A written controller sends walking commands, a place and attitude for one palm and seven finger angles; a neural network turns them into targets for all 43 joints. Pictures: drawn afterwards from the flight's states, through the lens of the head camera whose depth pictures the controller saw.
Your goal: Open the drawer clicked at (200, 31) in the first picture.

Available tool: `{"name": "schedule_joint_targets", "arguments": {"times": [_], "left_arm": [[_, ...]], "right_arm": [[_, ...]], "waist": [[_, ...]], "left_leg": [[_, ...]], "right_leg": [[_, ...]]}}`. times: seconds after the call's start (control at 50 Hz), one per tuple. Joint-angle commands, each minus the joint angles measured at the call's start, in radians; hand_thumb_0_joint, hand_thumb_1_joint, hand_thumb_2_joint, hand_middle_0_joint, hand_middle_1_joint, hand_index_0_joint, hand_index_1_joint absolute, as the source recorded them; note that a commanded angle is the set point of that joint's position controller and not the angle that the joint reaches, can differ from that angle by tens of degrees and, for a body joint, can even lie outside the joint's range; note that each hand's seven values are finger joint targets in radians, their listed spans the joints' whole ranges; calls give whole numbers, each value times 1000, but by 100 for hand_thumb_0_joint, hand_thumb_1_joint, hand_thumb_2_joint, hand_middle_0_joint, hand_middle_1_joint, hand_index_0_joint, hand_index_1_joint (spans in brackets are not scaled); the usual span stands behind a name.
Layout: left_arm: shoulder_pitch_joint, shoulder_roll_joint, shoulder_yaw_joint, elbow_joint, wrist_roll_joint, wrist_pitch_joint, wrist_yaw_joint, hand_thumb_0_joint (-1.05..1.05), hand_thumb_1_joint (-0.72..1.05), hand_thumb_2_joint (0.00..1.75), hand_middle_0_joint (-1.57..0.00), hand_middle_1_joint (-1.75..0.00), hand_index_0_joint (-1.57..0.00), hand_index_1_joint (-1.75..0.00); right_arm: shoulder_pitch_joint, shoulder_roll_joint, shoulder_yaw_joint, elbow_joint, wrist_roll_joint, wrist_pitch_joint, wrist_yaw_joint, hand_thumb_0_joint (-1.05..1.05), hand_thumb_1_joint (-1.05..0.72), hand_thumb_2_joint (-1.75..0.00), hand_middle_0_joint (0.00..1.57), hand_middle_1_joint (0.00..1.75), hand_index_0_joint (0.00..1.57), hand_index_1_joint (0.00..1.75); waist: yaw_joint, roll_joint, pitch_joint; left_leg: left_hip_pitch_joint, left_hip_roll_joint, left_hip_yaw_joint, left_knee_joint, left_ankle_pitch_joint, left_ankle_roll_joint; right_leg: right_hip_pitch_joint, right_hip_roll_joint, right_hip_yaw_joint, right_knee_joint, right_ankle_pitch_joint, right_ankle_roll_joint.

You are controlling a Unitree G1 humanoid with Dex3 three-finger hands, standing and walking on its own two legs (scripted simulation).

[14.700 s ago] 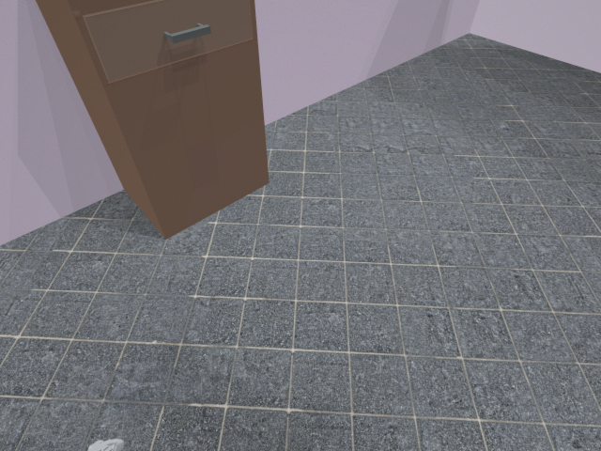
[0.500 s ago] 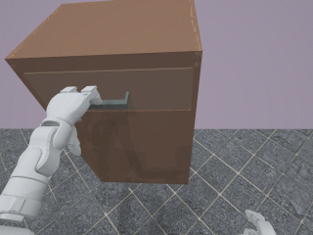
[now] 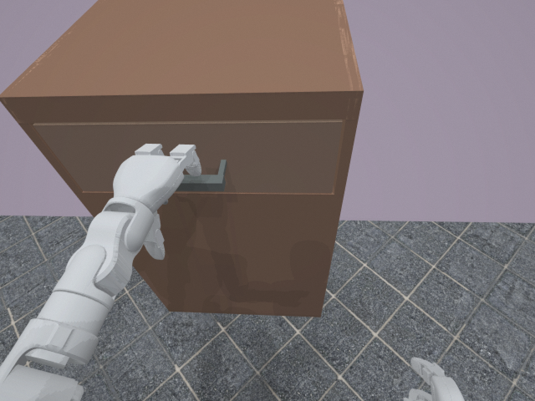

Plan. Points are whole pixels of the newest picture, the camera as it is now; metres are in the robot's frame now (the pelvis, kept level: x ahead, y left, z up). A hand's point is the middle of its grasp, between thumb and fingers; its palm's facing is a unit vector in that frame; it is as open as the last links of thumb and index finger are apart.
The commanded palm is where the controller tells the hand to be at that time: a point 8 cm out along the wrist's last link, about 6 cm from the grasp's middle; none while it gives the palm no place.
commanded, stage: move the hooked fingers above the handle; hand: left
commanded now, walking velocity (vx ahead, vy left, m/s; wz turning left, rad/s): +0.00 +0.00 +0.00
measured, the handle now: (190, 174) +0.48 +0.20 +0.05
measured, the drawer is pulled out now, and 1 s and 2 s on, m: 0.00 0.00 0.00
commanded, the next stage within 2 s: none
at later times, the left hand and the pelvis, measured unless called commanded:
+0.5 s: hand (189, 186) +0.41 +0.17 +0.09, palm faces -0.01 -0.06 -1.00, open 13.8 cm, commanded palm +0.40 +0.20 +0.16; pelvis +0.01 +0.00 +0.00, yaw -1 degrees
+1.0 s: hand (199, 176) +0.42 +0.15 +0.10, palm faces +0.05 -0.04 -1.00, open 13.8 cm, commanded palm +0.40 +0.20 +0.17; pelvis +0.00 -0.02 +0.00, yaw -1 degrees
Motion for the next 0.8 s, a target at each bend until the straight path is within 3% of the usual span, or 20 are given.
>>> {"name": "schedule_joint_targets", "arguments": {"times": [0.0,0.1,0.12,0.16,0.18,0.2,0.22,0.28,0.3,0.32,0.36,0.4,0.42,0.48,0.5,0.58,0.68,0.72,0.74,0.78], "left_arm": [[-524,248,178,-172,22,-2,112,0,-50,30,-30,-120,-30,-120],[-524,209,147,-51,42,79,140,0,-50,30,-30,-120,-30,-120],[-500,204,144,-41,48,96,135,0,-50,30,-30,-120,-30,-120],[-481,128,71,-33,46,128,110,0,-50,30,-30,-120,-30,-120],[-478,106,50,-10,44,140,91,0,-50,30,-30,-120,-30,-120],[-492,124,55,-16,44,141,78,0,-50,30,-30,-120,-30,-120],[-469,94,28,-17,36,145,61,0,-50,30,-30,-120,-30,-120],[-528,132,47,-37,40,114,32,0,-50,30,-30,-120,-30,-120],[-559,127,40,-76,35,92,33,0,-50,30,-30,-120,-30,-120],[-544,163,81,-76,37,71,40,0,-50,30,-30,-120,-30,-120],[-537,198,127,-107,34,29,62,0,-50,30,-30,-120,-30,-120],[-544,242,181,-61,35,8,98,0,-50,30,-30,-120,-30,-120],[-537,225,178,-24,37,5,114,0,-50,30,-30,-120,-30,-120],[-578,280,224,19,59,19,167,0,-50,30,-30,-120,-30,-120],[-612,269,203,14,65,27,181,0,-50,30,-30,-120,-30,-120],[-576,248,174,50,70,79,175,0,-50,30,-30,-120,-30,-120],[-550,80,-4,117,21,112,57,0,-50,30,-30,-120,-30,-120],[-568,122,22,98,18,83,29,0,-50,30,-30,-120,-30,-120],[-615,104,-4,76,17,62,21,0,-50,30,-30,-120,-30,-120],[-648,173,59,52,23,7,28,0,-50,30,-30,-120,-30,-120]], "right_arm": [[-34,-102,-34,-100,-1,-44,-4,0,-90,-90,20,30,20,30],[-28,-105,-28,-84,-1,-26,10,0,-90,-90,20,30,20,30],[-31,-107,-32,-87,0,-21,13,0,-90,-90,20,30,20,30],[-35,-108,-33,-99,4,-11,22,0,-90,-90,20,30,20,30],[-31,-114,-35,-104,6,-6,23,0,-90,-90,20,30,20,30],[-25,-118,-36,-101,5,-1,23,0,-90,-90,20,30,20,30],[-29,-117,-36,-114,5,2,25,0,-90,-90,20,30,20,30],[-22,-126,-36,-117,2,7,16,0,-90,-90,20,30,20,30],[-19,-117,-38,-122,1,2,13,0,-90,-90,20,30,20,30],[-11,-115,-40,-118,-3,0,11,0,-90,-90,20,30,20,30],[-2,-108,-42,-115,-7,-6,7,0,-90,-90,20,30,20,30],[9,-106,-39,-99,-9,-10,2,0,-90,-90,20,30,20,30],[12,-101,-39,-90,-7,-12,-1,0,-90,-90,20,30,20,30],[4,-105,-38,-80,-4,-18,-3,0,-90,-90,20,30,20,30],[1,-101,-39,-80,-4,-21,-4,0,-90,-90,20,30,20,30],[2,-113,-48,-81,0,-24,-3,0,-90,-90,20,30,20,30],[-2,-126,-48,-102,18,-13,-10,0,-90,-90,20,30,20,30],[6,-129,-47,-104,14,-16,-16,0,-90,-90,20,30,20,30],[0,-126,-43,-109,11,-18,-18,0,-90,-90,20,30,20,30],[11,-126,-45,-107,4,-21,-25,0,-90,-90,20,30,20,30]], "waist": [[-7,3,-349],[-6,-31,-367],[-5,-40,-368],[-15,-37,-372],[-25,-67,-372],[-31,-78,-369],[-29,-83,-361],[-41,-117,-361],[-36,-105,-387],[-28,-100,-386],[-14,-65,-412],[-8,-63,-378],[-10,-77,-356],[1,-46,-341],[-4,-10,-367],[-17,-35,-421],[-77,-142,-296],[-70,-157,-290],[-73,-130,-296],[-60,-116,-316]], "left_leg": [[117,22,-11,-11,476,-28],[104,34,-7,-10,547,-44],[106,39,-6,-7,570,-44],[119,42,-6,-1,592,-42],[122,45,-10,1,597,-39],[123,48,-8,2,587,-36],[119,44,-6,3,578,-27],[105,39,-11,8,541,-16],[116,35,-10,13,539,-11],[114,35,-14,16,549,-11],[115,31,-9,24,570,-10],[73,28,-1,21,539,-12],[51,26,4,19,511,-11],[17,21,14,4,456,-18],[23,20,20,3,443,-17],[40,22,27,9,465,-9],[23,18,34,0,339,9],[21,15,27,1,308,13],[21,9,29,3,290,14],[19,6,24,11,291,15]], "right_leg": [[128,25,-5,-7,310,-42],[140,26,-14,4,345,-44],[142,25,-13,6,356,-42],[135,23,-13,7,364,-40],[130,25,-14,3,366,-38],[127,23,-12,2,365,-36],[133,23,-9,1,374,-34],[134,23,-4,4,376,-34],[146,20,3,6,386,-32],[152,21,4,13,392,-35],[167,21,10,21,417,-36],[167,22,11,22,415,-38],[157,24,7,24,404,-38],[160,27,9,20,363,-43],[165,22,14,21,360,-42],[199,21,18,20,401,-38],[137,14,14,-18,357,-19],[133,13,18,-20,335,-19],[128,8,24,-19,327,-19],[140,8,32,-14,325,-23]]}}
